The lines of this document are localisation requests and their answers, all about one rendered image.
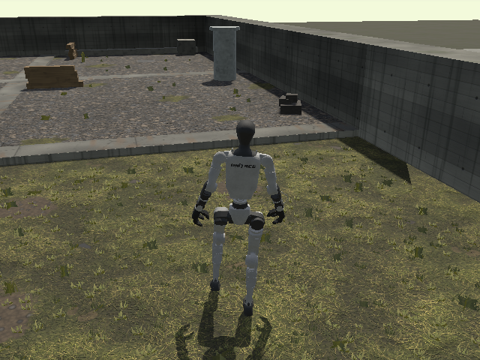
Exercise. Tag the robot left hand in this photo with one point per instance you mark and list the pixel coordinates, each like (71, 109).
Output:
(196, 214)

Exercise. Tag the robot right upper arm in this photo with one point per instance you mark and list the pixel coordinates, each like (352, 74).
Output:
(270, 174)

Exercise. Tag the robot right forearm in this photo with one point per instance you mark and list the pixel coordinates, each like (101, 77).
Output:
(277, 200)

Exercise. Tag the robot left forearm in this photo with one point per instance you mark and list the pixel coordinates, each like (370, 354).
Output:
(203, 198)

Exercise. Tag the robot right hand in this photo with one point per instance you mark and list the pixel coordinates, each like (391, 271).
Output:
(274, 213)

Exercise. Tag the robot shin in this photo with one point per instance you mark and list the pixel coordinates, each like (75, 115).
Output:
(217, 251)
(251, 279)

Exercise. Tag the robot right shin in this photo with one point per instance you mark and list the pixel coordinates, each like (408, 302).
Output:
(251, 279)

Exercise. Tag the robot left shin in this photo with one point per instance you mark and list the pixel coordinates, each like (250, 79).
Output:
(217, 251)

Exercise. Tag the robot left upper arm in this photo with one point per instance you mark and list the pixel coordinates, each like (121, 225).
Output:
(219, 158)

